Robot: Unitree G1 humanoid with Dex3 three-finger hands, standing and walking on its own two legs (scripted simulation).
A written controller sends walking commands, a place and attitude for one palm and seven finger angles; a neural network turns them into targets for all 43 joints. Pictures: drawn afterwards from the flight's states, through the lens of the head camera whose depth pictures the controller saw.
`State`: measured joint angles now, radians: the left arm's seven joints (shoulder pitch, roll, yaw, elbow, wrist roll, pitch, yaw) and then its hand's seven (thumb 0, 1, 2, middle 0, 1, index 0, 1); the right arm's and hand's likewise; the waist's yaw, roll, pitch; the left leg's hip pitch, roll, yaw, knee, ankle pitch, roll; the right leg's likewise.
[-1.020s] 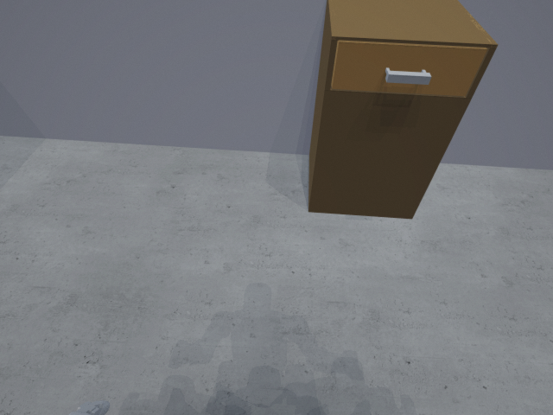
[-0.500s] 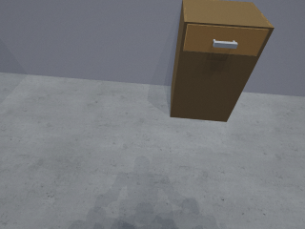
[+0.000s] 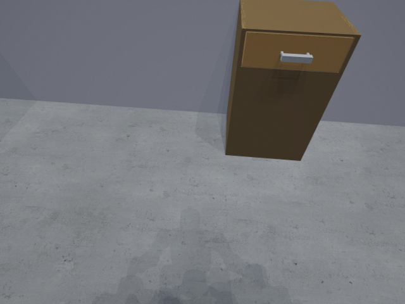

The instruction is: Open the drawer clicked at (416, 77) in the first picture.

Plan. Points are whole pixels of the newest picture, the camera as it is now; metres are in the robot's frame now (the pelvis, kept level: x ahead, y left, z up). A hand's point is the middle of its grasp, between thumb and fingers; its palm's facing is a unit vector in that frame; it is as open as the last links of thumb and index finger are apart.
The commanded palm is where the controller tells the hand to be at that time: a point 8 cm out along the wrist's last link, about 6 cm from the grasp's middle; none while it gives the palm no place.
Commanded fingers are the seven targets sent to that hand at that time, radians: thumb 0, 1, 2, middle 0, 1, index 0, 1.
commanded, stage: look at it before walking up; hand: left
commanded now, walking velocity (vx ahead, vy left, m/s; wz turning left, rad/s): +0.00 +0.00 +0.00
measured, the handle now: (295, 56) +1.13 -0.36 -0.04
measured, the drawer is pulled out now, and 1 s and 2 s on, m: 0.00 0.00 0.00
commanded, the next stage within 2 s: walk to a spot facing it in 0.42 s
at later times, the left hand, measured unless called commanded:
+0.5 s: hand out of the picture +0.08 +0.24 -0.16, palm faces -0.02 -0.94 -0.33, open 7.4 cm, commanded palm none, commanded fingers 0.00 0.90 0.90 -0.20 -0.30 -0.20 -0.30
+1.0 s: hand out of the picture +0.05 +0.17 -0.18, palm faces -0.14 -0.96 -0.26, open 7.4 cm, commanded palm none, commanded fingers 0.00 0.90 0.90 -0.20 -0.30 -0.20 -0.30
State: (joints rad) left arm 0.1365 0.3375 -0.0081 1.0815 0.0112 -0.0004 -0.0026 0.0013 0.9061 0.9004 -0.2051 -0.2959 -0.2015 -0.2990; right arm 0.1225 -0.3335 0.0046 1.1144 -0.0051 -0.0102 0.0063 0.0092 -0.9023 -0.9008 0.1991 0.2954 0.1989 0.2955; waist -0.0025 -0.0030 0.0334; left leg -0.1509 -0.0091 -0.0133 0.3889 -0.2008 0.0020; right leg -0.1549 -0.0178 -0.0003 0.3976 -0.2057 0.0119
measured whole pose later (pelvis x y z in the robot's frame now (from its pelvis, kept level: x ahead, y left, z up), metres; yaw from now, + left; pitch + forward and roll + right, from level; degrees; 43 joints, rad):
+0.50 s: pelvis +0.01 +0.00 +0.00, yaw +0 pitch -2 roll +0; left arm 0.14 0.34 -0.01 1.09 0.01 0.00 0.00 0.00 0.91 0.90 -0.21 -0.30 -0.20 -0.30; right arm 0.11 -0.34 0.01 1.11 0.00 -0.01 0.00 0.01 -0.90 -0.90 0.20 0.30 0.20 0.30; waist 0.00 -0.01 0.04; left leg -0.13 0.00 -0.02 0.37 -0.20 0.00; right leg -0.14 -0.01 0.00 0.37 -0.20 0.01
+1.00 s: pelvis -0.02 -0.02 -0.02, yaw -11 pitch -2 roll +1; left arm 0.25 0.20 0.03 0.93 0.02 0.04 -0.01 0.00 0.91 0.90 -0.20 -0.30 -0.20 -0.30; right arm 0.16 -0.23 -0.05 0.98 -0.01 0.06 -0.01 0.01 -0.90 -0.90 0.20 0.30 0.20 0.30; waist 0.02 0.03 0.10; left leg -0.43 0.05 0.03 1.04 -0.44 -0.04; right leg -0.33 0.04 -0.01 0.65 -0.29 -0.07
